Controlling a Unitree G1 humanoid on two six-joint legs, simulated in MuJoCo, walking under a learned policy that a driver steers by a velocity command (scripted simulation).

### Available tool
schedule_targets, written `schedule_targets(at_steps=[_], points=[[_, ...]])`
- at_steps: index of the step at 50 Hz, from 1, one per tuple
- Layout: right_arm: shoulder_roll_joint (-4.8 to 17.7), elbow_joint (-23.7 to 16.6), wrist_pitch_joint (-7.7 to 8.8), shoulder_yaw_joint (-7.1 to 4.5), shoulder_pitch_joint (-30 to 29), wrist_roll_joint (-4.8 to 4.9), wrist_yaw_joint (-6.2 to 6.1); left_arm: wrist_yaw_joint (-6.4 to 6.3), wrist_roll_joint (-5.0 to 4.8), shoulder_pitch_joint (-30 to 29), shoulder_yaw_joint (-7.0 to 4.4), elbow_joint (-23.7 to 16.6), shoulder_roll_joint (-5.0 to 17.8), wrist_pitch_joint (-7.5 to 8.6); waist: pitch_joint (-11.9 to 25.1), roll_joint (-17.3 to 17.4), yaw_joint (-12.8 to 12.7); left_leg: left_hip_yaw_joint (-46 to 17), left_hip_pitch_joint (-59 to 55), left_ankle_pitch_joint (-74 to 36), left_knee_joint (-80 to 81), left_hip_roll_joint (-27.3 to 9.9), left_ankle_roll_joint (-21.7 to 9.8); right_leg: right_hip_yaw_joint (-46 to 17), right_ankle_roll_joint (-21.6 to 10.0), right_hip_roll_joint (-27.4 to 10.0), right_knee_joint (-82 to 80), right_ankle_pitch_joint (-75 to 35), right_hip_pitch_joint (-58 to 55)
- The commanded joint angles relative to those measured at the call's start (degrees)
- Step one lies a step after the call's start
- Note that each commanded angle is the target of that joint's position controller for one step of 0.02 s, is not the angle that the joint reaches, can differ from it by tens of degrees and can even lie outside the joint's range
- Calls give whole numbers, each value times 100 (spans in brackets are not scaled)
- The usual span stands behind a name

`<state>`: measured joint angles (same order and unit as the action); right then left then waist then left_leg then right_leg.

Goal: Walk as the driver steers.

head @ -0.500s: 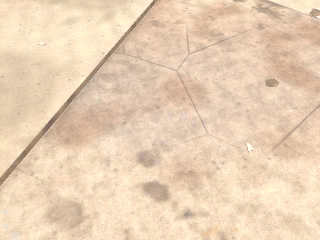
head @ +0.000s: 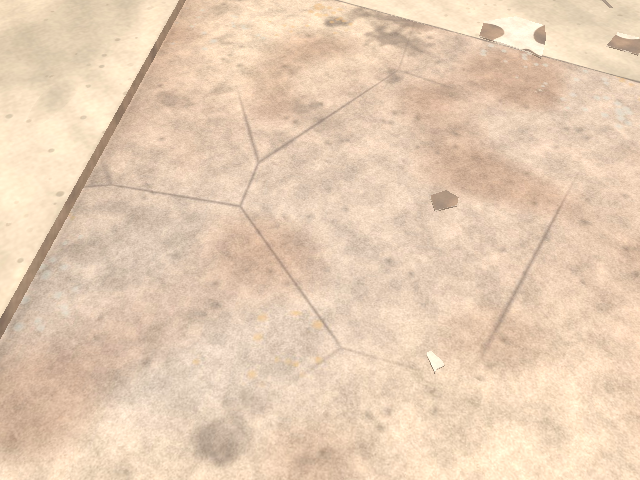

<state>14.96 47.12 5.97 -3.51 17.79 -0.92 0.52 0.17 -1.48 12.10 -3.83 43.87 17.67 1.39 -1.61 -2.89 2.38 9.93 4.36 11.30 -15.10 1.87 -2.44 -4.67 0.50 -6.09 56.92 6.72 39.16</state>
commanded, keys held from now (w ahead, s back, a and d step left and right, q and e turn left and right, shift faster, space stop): w+e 0.92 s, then w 0.08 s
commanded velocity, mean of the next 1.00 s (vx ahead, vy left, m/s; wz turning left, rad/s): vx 0.50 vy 0.00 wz -0.56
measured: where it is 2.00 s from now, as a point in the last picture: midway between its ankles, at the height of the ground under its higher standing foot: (474, 342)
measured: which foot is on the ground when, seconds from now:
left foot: down 0.00-0.24, up 0.26-0.72, down 0.74-1.00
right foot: up 0.00-0.22, down 0.24-0.76, up 0.78-1.00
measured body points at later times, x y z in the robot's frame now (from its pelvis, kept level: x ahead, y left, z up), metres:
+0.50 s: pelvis +0.27 -0.08 +0.00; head +0.30 -0.11 +0.45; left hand +0.42 +0.17 -0.10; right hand +0.39 -0.39 -0.09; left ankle +0.42 +0.08 -0.67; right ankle +0.25 -0.14 -0.75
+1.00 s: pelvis +0.54 -0.13 +0.00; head +0.57 -0.14 +0.45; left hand +0.83 +0.01 -0.10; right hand +0.44 -0.40 -0.12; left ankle +0.59 -0.03 -0.75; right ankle +0.52 -0.30 -0.67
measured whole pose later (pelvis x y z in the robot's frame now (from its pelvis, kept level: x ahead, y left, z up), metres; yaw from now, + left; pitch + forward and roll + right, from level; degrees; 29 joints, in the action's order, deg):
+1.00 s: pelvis +0.54 -0.13 +0.00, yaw -35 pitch +1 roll +2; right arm 15.4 46.3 5.8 -3.8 17.0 -0.4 0.7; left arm -0.2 -1.2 12.6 -4.2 37.5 18.1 0.7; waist -1.7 -2.9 2.8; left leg 5.6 7.5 11.5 -17.9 1.8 -1.8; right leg -4.5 0.0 -4.3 60.2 13.7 37.7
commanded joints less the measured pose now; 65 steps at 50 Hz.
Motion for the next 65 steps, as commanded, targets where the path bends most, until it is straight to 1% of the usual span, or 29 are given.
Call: schedule_targets(at_steps=[1, 7, 9, 11, 12, 13, 14, 15, 16, 18, 22, 28, 33, 36, 37, 38, 39, 40, 42, 43, 49, 54, 58, 60, 61, 62, 63, 64, 65], points=[[859, -378, 72, -197, -469, 21, -77, 105, 24, -160, 19, -398, 69, 70, -174, 574, -105, -382, 197, -1623, 819, -1517, -747, 96, -21, -108, -918, -860, -103], [1147, -117, -158, -313, -61, 192, -120, 305, 28, -1048, 34, -911, 96, 73, -407, 509, 140, -5, -868, -2165, 424, -1891, -603, 578, -348, 38, -1916, -428, 94], [1306, -132, -240, -361, -169, 238, -146, 332, 36, -881, -51, -985, 250, 42, -160, 683, -75, 161, -1070, -3774, -207, -1898, -468, 885, -564, 346, -1981, 141, -429], [1392, -181, -333, -380, -336, 288, -174, 295, 12, 224, -276, -769, 615, 2, 497, 731, -756, 374, -832, -5012, -1861, -1692, -267, 1174, -877, 858, -2226, 339, -1971], [1247, -227, -321, -311, -307, 244, -194, 199, 2, 1221, -487, -501, 1006, -39, 1009, 455, -1223, 428, 165, -4118, -3368, -1438, -23, 803, -1118, 894, -2488, 84, -3636], [456, -521, -226, -72, 135, -20, -148, 94, -47, 1346, -626, -451, 1710, -51, 1335, -1120, -726, 297, 2701, 707, -5505, -515, 371, -1978, -1959, -556, -2792, 518, -5525], [528, -647, 15, 1, -42, 92, -79, 142, 8, 1316, -522, -725, 1564, 72, 2346, -900, -773, -1229, 3706, 2421, -6582, 126, 411, -4503, -2660, -1325, -3853, 1447, -6247], [954, -807, 157, -108, -694, 326, -14, 182, 53, 1173, -394, -687, 1121, 167, 1731, -340, -974, -1578, 4284, 1915, -6611, -218, 272, -3839, -2282, -1218, -4102, 1257, -5946], [910, -871, 238, -75, -861, 335, -14, 181, 41, 927, -340, -680, 942, 224, 1115, -103, -787, -1525, 4253, 1394, -6155, -462, 153, -3038, -2058, -982, -4062, 819, -5169], [972, -751, 211, -138, -772, 83, -87, 153, 75, 244, -217, -822, 570, 245, 603, 185, -308, -1538, 3490, 787, -5261, -827, 190, -2009, -1758, -536, -4133, -379, -3792], [738, -787, -19, -107, -759, -12, -78, 35, 75, 278, -243, -834, 703, 275, 413, 139, -150, -1368, 3077, 264, -4384, -781, 506, -1390, -1783, -257, -4402, -1357, -2907], [494, -1107, 5, 12, -1978, 64, -6, -118, 25, 739, -271, -631, 826, 177, 116, -171, -606, -1300, 2734, -1552, -2029, -339, 663, -1086, -1333, 138, -4311, -466, -2576], [735, -1245, 132, -72, -2243, 130, 109, -154, -14, 978, -271, -472, 777, 96, 99, -293, -645, -1511, 2463, -1235, -1292, -177, 452, -1820, -1217, -141, -3708, -181, -3194], [953, -1039, 212, -219, -1357, 121, 71, -157, 12, 755, -245, -526, 665, 46, 391, -477, -146, -1344, 1251, -847, -900, -137, 120, -1955, -983, 33, -2916, -808, -3214], [1173, -950, 239, -303, -621, 25, 30, -126, 62, 691, -137, -614, 381, 63, 1061, -210, 209, -1817, -96, -771, -1041, -733, -203, -1637, -789, 334, -1733, -655, -2746], [1633, -874, 204, -414, 151, -72, -12, -131, 45, 1253, -26, -732, 17, 95, 1965, 1016, 171, -3754, -2188, -164, -955, -2028, -920, -859, -357, 1109, 185, 1129, -1093], [1513, -706, 133, -406, 350, 59, 51, -138, -75, 1598, -3, -798, 229, 136, 2129, 2228, 49, -5721, -2652, 1343, -352, -2709, -1383, -626, -220, 1067, 1364, 2801, 262], [986, -820, 97, -274, 25, 129, 35, -135, -110, 1227, -129, -688, 751, 119, 1276, 1385, 161, -5150, -1947, 2051, -152, -2504, -1152, -721, -159, 694, 1825, 2332, 650], [677, -838, 3, -157, -471, 70, -2, -114, 15, 465, -173, -829, 782, 71, 286, 713, 75, -3529, -510, 960, 47, -1976, -813, -383, -114, 329, 1614, 1535, 456], [573, -797, 5, -116, -596, 37, -14, -88, 38, 383, -191, -863, 695, 53, 103, 783, -46, -3033, -92, 461, 184, -1773, -740, -374, -122, 159, 1350, 1310, 267], [842, -454, 104, -201, -413, 57, 8, -28, 44, 127, -48, -1030, 163, 0, 21, 683, -129, -1704, 233, -1075, 681, -1645, -973, -209, -16, 0, 204, 483, 183], [1051, -216, 1, -211, -180, 189, 11, 144, 67, -767, 76, -1184, 6, 163, -144, 589, 142, -941, 107, -1419, 718, -1446, -816, 300, -83, 138, -1641, -676, -315], [1245, 60, -132, -244, 222, 287, 9, 232, 33, -1249, 61, -1402, 133, 202, -262, 705, 184, -992, -553, -1819, 489, -1771, -725, 466, -288, 261, -2320, -195, -436], [1354, 128, -206, -258, 184, 320, -15, 233, 72, -913, -35, -1352, 334, 207, 6, 842, -139, -851, -755, -3217, -135, -1774, -589, 668, -495, 508, -2621, 146, -1168], [1300, 162, -248, -216, 135, 330, -29, 201, 130, -189, -155, -1130, 525, 217, 419, 782, -577, -676, -535, -4130, -1076, -1530, -419, 789, -660, 695, -2990, -212, -2325], [1115, 125, -234, -123, 170, 258, -49, 129, 203, 618, -288, -916, 845, 211, 1022, 670, -940, -551, 276, -3646, -2262, -1220, -153, 476, -826, 391, -2881, -991, -3845], [491, -148, -145, 110, 475, 70, -6, 32, 405, 1215, -373, -880, 1446, 188, 2022, -584, -901, -434, 2529, -675, -4549, -405, 324, -1815, -1633, -1364, -2736, -2136, -6204], [598, 79, -78, 108, 733, 125, 2, 19, 354, 1228, -304, -905, 1219, 152, 2863, -932, -881, -1434, 2887, 2517, -5725, 24, 446, -3047, -2111, -2064, -3180, -3290, -6212], [1095, 59, -94, -66, 434, 314, 7, 44, 307, 910, -192, -904, 887, 148, 2165, -482, -889, -1793, 3129, 2413, -6043, -257, 430, -1949, -1896, -1811, -3126, -3845, -5483]])
Keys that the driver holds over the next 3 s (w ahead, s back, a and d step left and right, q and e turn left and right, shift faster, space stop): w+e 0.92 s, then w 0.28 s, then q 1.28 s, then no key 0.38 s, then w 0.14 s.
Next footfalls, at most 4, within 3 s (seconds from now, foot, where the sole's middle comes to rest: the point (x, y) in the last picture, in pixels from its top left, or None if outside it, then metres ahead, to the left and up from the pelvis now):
0.24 right None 0.29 -0.15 -0.78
0.74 left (340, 419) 0.62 -0.05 -0.78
1.24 right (505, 383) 0.69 -0.43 -0.78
1.72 left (425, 312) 0.89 -0.27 -0.78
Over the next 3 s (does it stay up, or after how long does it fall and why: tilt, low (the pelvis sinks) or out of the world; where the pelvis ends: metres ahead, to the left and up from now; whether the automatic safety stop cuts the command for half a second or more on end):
stays up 0.78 -0.33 -0.01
